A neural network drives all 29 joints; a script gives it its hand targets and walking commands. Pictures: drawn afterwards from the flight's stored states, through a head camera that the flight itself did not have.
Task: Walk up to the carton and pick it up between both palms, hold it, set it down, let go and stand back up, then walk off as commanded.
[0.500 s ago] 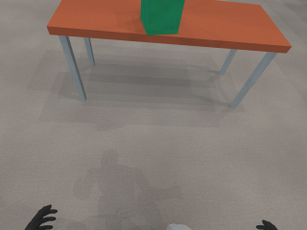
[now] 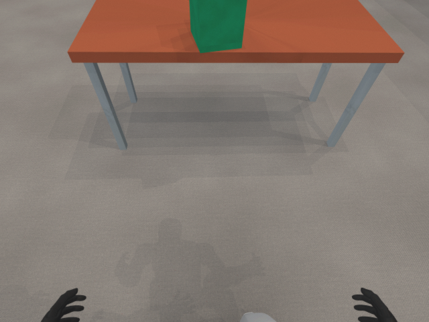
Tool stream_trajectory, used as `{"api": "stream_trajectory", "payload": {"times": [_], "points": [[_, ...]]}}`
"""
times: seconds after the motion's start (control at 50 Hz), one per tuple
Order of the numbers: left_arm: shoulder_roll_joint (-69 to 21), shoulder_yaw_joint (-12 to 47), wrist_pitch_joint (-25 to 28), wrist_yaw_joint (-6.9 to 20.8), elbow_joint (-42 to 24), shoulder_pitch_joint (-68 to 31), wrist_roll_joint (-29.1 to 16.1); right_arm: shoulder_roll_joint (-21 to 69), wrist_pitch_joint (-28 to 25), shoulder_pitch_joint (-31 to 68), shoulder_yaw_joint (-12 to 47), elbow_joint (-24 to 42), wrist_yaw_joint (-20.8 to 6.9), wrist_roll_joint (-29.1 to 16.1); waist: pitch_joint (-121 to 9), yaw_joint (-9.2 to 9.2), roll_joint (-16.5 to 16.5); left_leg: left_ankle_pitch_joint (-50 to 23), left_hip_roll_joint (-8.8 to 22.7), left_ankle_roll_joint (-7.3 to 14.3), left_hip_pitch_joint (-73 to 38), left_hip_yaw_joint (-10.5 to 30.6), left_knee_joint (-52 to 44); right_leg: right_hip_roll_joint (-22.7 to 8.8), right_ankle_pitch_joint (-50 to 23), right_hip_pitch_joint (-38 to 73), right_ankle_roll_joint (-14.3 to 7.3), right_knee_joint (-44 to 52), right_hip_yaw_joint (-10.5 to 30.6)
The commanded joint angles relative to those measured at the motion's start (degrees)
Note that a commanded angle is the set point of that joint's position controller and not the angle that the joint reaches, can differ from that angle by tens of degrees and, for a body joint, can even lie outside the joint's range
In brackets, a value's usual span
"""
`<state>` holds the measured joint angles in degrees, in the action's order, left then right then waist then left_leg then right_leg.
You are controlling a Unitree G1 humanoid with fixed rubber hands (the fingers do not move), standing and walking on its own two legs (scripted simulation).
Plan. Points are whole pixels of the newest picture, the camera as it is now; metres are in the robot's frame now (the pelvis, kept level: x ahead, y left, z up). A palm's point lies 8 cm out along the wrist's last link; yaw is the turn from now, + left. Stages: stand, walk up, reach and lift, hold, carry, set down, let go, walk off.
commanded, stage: walk off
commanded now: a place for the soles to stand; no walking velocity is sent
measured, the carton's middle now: (216, 9) +1.19 -0.04 +0.01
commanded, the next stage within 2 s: stand in 0.38 s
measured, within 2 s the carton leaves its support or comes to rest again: neither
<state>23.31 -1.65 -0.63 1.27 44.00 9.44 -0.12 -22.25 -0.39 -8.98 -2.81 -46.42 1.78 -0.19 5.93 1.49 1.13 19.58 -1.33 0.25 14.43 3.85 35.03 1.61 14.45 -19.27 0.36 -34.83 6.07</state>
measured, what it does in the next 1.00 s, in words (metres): stands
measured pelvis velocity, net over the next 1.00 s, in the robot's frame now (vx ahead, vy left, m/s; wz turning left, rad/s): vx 0.00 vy -0.01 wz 0.00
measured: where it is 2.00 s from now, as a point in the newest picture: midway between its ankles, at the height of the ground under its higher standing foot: outside the picture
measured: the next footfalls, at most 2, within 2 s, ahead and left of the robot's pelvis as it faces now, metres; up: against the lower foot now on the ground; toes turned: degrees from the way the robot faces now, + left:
none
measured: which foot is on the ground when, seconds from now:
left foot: down 0.00-1.00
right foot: down 0.00-1.00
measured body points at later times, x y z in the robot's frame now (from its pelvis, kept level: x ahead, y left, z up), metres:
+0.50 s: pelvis +0.00 +0.00 +0.00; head +0.03 +0.01 +0.45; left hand +0.14 +0.30 -0.10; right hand +0.11 -0.32 -0.10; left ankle -0.01 +0.13 -0.73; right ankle +0.05 -0.13 -0.73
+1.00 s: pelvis +0.00 -0.01 +0.00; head +0.02 -0.01 +0.45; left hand +0.14 +0.30 -0.09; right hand +0.12 -0.32 -0.10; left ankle -0.01 +0.13 -0.73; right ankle +0.05 -0.13 -0.73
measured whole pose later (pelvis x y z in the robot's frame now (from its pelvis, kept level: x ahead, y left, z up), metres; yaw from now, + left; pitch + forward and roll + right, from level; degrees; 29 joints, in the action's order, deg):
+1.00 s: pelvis +0.00 -0.01 +0.00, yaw +0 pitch -1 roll +1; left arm 23.3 0.1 0.3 0.6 46.0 9.7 -0.1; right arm -22.2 -0.3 -9.1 -2.8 -47.9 0.2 -0.2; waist 2.2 1.5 0.6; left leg 18.5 -1.3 -0.5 13.7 3.9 32.8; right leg 1.4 14.2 -19.3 0.4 -34.2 6.1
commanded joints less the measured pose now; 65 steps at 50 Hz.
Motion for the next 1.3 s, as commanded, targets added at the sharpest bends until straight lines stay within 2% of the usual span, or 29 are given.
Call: {"api": "stream_trajectory", "payload": {"times": [0.0,0.02,0.12,0.14,0.2,0.22,0.3,0.36,0.38,0.42,0.48,0.56,0.62,0.64,0.7,0.72,0.74,0.78,0.84,0.94,0.96,1.0,1.02,1.04,1.06,1.16,1.18,1.2,1.28], "points": [[10.22,-3.60,0.72,-0.44,-2.01,-3.46,1.34,-12.45,-0.85,0.13,-2.58,0.45,-0.33,-0.21,-6.21,-0.15,3.87,-0.85,3.55,1.60,-3.92,2.58,-4.63,-5.73,-4.45,-1.44,-6.64,9.86,9.58],[9.85,-3.53,0.50,-0.49,-1.43,-2.74,1.03,-12.29,-0.61,0.20,-2.72,0.12,-0.27,-0.25,-5.85,-0.39,1.92,-0.17,4.78,1.83,-3.34,3.36,-6.08,-4.73,-3.67,-1.28,-6.12,9.09,8.89],[9.07,-3.44,0.51,-0.50,-1.54,-2.59,1.33,-12.40,-0.60,0.71,-2.58,-0.20,-0.55,0.14,-6.82,-0.76,1.44,0.10,5.46,2.18,-2.27,3.86,-6.69,-4.06,-2.51,0.59,-5.33,8.79,8.12],[9.89,-3.57,0.57,-0.47,-1.69,-3.31,1.25,-12.74,-0.64,0.18,-2.70,-0.05,-0.46,0.14,-6.52,-0.50,2.82,-0.65,5.08,2.13,-1.34,3.67,-6.24,-3.88,-3.77,1.07,-5.48,8.43,8.19],[9.51,-3.64,0.39,-0.30,-2.02,-2.01,1.15,-12.66,-0.89,0.90,-2.73,0.38,-0.55,0.16,-5.86,-0.94,-0.57,1.22,5.87,2.31,-1.28,3.90,-7.39,-3.38,-1.82,-0.08,-5.25,8.27,7.85],[9.51,-3.89,0.57,-0.35,-1.90,-1.75,1.27,-12.37,-0.70,0.49,-2.71,0.10,-0.54,0.06,-6.48,-1.18,0.45,2.00,5.32,2.49,-0.62,3.95,-6.21,-4.01,0.12,0.90,-5.63,9.27,7.89],[10.16,-3.60,0.70,-0.47,-2.96,-3.00,1.37,-11.87,-0.71,-0.32,-2.68,1.09,-0.49,-0.08,-8.09,-0.54,1.58,-2.62,3.50,1.91,-4.42,2.31,-3.35,-5.72,-6.47,-0.58,-6.84,9.01,9.75],[9.62,-3.46,0.48,-0.58,-2.56,-2.11,1.05,-13.02,-1.01,0.34,-2.78,1.45,-0.48,0.35,-7.46,-1.01,-2.42,-5.98,7.60,3.81,-1.15,5.51,-7.35,-2.40,-8.03,1.65,-4.92,3.42,6.04],[8.78,-2.14,1.28,-0.78,-0.39,0.08,0.99,-10.97,-1.30,0.53,-2.09,0.18,-1.27,1.26,-11.86,-2.27,-6.71,1.36,7.45,3.52,0.02,6.54,-10.70,-5.49,-1.09,8.35,-3.98,6.97,5.15],[10.49,-2.17,2.15,-0.67,0.46,-1.45,1.50,-9.89,-1.50,3.71,-1.64,-0.22,-1.70,1.24,-7.04,-2.39,-4.07,4.16,5.63,3.41,1.55,5.33,-10.90,-5.36,4.45,6.09,-3.88,8.87,6.19],[11.05,-1.81,2.81,-0.77,0.65,-2.45,1.47,-10.68,-1.71,1.76,-2.13,-0.66,-1.96,1.07,-8.89,-1.17,1.14,-2.03,5.59,3.07,-3.05,4.33,-9.57,-6.54,-0.40,5.29,-4.22,9.31,6.54],[10.25,-1.42,3.36,-1.03,0.80,-1.59,0.99,-10.98,-1.92,0.86,-1.61,-1.10,-2.12,0.92,-10.24,-1.12,-2.04,-10.88,5.86,2.80,-5.02,3.31,-8.73,-6.82,-11.14,6.66,-3.97,8.05,6.20],[10.31,-1.17,3.25,-1.32,1.39,-1.46,1.16,-10.59,-1.82,2.76,-1.61,-0.79,-1.86,1.05,-12.21,-1.35,0.41,-15.44,6.48,2.80,-6.05,3.43,-8.41,-6.44,-17.18,9.10,-3.58,6.28,3.93],[9.54,-0.98,3.28,-1.30,2.07,-1.37,0.91,-10.90,-1.82,2.56,-1.81,-0.61,-1.97,0.74,-13.93,-1.30,-1.78,-16.39,6.27,2.47,-8.04,3.02,-8.10,-7.12,-17.56,9.48,-3.92,6.62,4.71],[10.14,-0.87,3.57,-1.55,1.98,-1.99,1.05,-10.36,-1.73,1.64,-1.50,-1.39,-2.01,0.75,-14.20,-1.38,-1.03,-17.34,5.81,2.30,-6.03,2.89,-8.22,-7.27,-19.91,10.58,-4.23,5.27,4.43],[9.55,-0.67,3.40,-1.37,2.11,-1.37,0.98,-10.42,-1.84,1.74,-1.66,-1.14,-1.90,0.91,-13.87,-1.69,0.00,-16.78,5.62,2.12,-6.39,2.29,-8.12,-7.22,-19.67,10.39,-3.94,5.73,4.15],[10.19,-0.72,3.38,-1.44,1.99,-2.22,1.08,-10.74,-1.89,1.79,-1.77,-0.95,-1.89,0.73,-13.40,-1.04,-1.29,-17.25,6.10,2.25,-6.05,2.74,-8.34,-7.24,-19.36,9.92,-4.24,5.51,4.20],[10.69,-1.13,3.13,-1.48,2.57,-1.33,1.08,-10.53,-1.74,1.77,-1.57,-1.52,-2.00,0.55,-11.61,-1.82,-2.75,-16.10,6.25,2.37,-5.28,3.48,-8.94,-6.63,-17.17,9.06,-4.20,6.55,4.19],[11.57,-0.87,3.29,-1.39,2.56,-1.85,1.17,-10.54,-1.10,0.96,-1.62,-2.12,-1.86,0.59,-9.85,-0.96,-0.80,-11.10,6.05,2.28,-5.11,2.72,-10.10,-6.97,-13.29,6.77,-3.82,7.79,4.94],[11.03,-0.65,3.40,-1.35,2.61,-3.43,1.22,-9.96,-1.39,2.57,-1.19,-1.58,-2.29,0.89,-9.01,-1.20,-1.04,-4.59,5.71,2.75,-2.95,3.62,-11.17,-6.79,-3.32,5.82,-3.75,10.13,6.57],[10.80,-0.75,3.25,-1.39,3.12,-3.00,1.21,-10.30,-1.30,2.63,-1.07,-2.43,-2.32,0.74,-8.95,-1.15,-1.87,-4.09,5.90,2.79,-3.39,3.59,-10.94,-6.66,-2.68,4.92,-3.66,10.59,6.36],[9.66,-0.45,3.27,-1.39,3.02,-4.40,1.37,-9.90,-1.75,2.72,-1.10,-2.51,-2.24,1.25,-9.12,-1.12,1.56,-4.29,5.80,2.89,-2.83,3.72,-11.69,-6.59,-4.63,6.71,-3.21,10.89,5.72],[9.66,-0.15,3.47,-1.33,2.89,-4.73,1.20,-11.03,-1.56,2.89,-1.55,-2.08,-2.28,1.00,-9.62,-0.69,-0.51,-5.68,6.10,2.82,-4.23,3.69,-11.44,-6.74,-5.80,5.76,-3.21,10.35,5.83],[9.92,-0.25,3.76,-1.14,2.88,-3.81,1.20,-9.75,-1.85,2.02,-1.17,-2.68,-2.27,0.55,-10.68,-1.09,1.78,-5.64,6.16,2.70,-4.16,3.81,-10.57,-6.84,-4.84,6.79,-3.26,11.00,6.05],[10.14,-0.35,3.78,-1.24,3.29,-3.76,0.65,-10.97,-1.63,2.02,-1.31,-3.07,-2.54,1.02,-9.89,-1.41,-0.18,-6.06,5.59,2.45,-3.91,3.33,-11.41,-6.61,-4.47,6.43,-3.37,10.33,5.99],[11.61,-0.53,3.31,-1.45,3.62,-3.79,1.24,-10.19,-1.32,0.82,-1.58,-3.72,-2.58,0.70,-7.71,-0.52,0.16,-1.99,4.31,2.30,-3.69,2.46,-9.91,-7.95,3.37,3.84,-3.43,13.98,8.69],[11.49,-0.59,3.57,-1.50,3.87,-3.39,1.41,-10.11,-1.21,-0.47,-1.44,-4.66,-2.59,0.86,-9.07,-0.86,2.19,-0.73,4.55,2.41,-3.92,2.89,-10.17,-8.20,5.11,4.69,-3.51,14.18,9.09],[10.66,-0.02,3.58,-1.50,3.16,-3.79,1.48,-10.02,-1.22,1.01,-1.64,-3.88,-2.45,0.81,-6.45,-0.10,1.09,-1.50,4.57,2.74,-3.74,2.79,-10.47,-7.65,4.97,1.91,-3.43,14.79,9.00],[10.75,-0.10,3.80,-1.41,4.38,-3.62,1.37,-10.04,-1.29,0.91,-1.46,-4.28,-2.79,0.89,-7.29,-0.85,0.81,-1.99,5.10,3.08,-2.46,3.63,-11.87,-6.69,3.47,4.64,-3.11,13.08,7.63]]}}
